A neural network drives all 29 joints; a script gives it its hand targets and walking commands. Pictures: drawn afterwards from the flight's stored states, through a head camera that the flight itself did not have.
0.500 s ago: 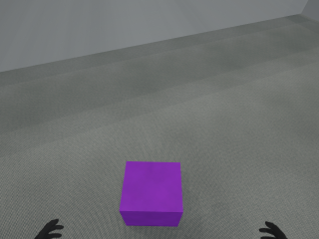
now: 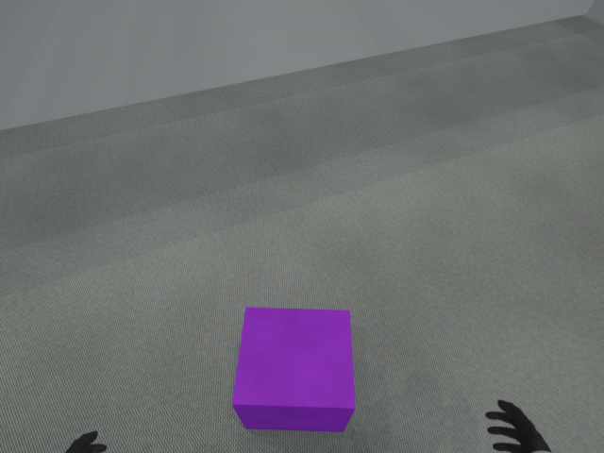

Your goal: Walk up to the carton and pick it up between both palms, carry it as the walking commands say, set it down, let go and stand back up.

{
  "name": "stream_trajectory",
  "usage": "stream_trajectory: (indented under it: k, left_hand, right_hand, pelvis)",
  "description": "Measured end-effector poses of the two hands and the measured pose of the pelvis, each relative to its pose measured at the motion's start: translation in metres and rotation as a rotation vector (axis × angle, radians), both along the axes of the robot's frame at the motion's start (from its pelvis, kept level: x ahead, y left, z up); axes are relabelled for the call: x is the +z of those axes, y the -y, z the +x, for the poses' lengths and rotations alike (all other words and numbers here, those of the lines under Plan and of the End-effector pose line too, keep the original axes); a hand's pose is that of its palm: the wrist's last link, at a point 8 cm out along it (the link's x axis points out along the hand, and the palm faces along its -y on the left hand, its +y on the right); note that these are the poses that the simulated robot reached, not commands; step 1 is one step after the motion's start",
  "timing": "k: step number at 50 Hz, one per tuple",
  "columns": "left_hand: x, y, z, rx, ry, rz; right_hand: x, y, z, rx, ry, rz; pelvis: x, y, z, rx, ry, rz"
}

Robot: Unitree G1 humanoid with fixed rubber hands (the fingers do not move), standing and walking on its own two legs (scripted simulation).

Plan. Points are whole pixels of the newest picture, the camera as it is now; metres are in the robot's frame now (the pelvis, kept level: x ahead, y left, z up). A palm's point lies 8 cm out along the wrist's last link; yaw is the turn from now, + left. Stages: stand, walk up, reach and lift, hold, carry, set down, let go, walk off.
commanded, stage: walk up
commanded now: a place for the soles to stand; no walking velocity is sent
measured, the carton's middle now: (295, 371) +0.40 +0.02 -0.62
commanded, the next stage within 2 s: reach and lift in 0.40 s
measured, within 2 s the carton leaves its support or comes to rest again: neither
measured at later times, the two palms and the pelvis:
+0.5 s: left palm out of the picture +0.11 +0.32 -0.10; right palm out of the picture +0.13 -0.30 -0.10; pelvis -0.01 +0.01 -0.01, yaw +1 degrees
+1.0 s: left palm (134, 379) +0.24 +0.28 -0.15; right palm (467, 381) +0.25 -0.26 -0.15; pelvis -0.08 -0.03 -0.07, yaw +5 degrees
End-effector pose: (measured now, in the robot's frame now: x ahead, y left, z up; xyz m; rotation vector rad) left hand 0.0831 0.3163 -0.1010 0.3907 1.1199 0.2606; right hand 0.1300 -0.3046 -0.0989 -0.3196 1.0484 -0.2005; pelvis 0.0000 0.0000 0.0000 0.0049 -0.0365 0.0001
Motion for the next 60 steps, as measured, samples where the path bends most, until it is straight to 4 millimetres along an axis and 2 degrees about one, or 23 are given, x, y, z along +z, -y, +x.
stream_trajectory:
  k: [7,13,23,26,30,35,39,46,52,57,60]
  left_hand:
    - [-0.001,-0.002,0.009,-0.021,0.018,0.010]
    - [-0.002,-0.010,0.010,-0.015,0.025,0.010]
    - [-0.002,-0.009,0.011,-0.029,0.027,0.000]
    - [0.007,-0.002,0.032,-0.008,0.121,-0.033]
    - [0.011,0.015,0.061,-0.036,0.189,-0.055]
    - [-0.014,0.037,0.071,-0.064,0.124,-0.108]
    - [-0.036,0.046,0.085,-0.067,0.124,-0.120]
    - [-0.046,0.041,0.141,-0.075,0.255,-0.116]
    - [-0.047,0.031,0.161,-0.055,0.273,-0.146]
    - [-0.049,0.023,0.179,-0.041,0.290,-0.170]
    - [-0.058,0.023,0.195,-0.045,0.290,-0.190]
  right_hand:
    - [0.001,0.004,0.004,-0.008,0.008,-0.014]
    - [0.002,0.000,-0.002,-0.005,0.001,-0.022]
    - [-0.001,-0.005,-0.009,-0.022,0.017,-0.010]
    - [0.002,-0.009,0.000,-0.002,0.064,-0.002]
    - [-0.008,-0.014,0.011,0.043,0.028,0.011]
    - [-0.019,-0.019,0.037,0.042,0.097,0.054]
    - [-0.038,-0.016,0.052,0.030,0.100,0.063]
    - [-0.053,-0.027,0.094,0.027,0.171,0.091]
    - [-0.054,-0.049,0.124,0.029,0.228,0.122]
    - [-0.067,-0.064,0.143,0.015,0.229,0.146]
    - [-0.075,-0.071,0.160,-0.006,0.261,0.162]
  pelvis:
    - [-0.003,-0.002,0.003,0.005,0.003,-0.006]
    - [-0.004,-0.006,0.003,0.001,0.007,-0.003]
    - [-0.006,-0.010,-0.001,-0.004,0.011,-0.012]
    - [-0.010,-0.010,-0.010,0.034,-0.013,-0.018]
    - [-0.015,-0.009,-0.029,0.054,-0.048,-0.020]
    - [-0.026,-0.003,-0.048,0.053,-0.113,-0.012]
    - [-0.040,0.007,-0.060,0.060,-0.156,-0.003]
    - [-0.065,0.026,-0.074,0.081,-0.226,-0.004]
    - [-0.075,0.035,-0.075,0.096,-0.276,-0.015]
    - [-0.084,0.035,-0.076,0.105,-0.331,-0.029]
    - [-0.090,0.033,-0.080,0.107,-0.375,-0.039]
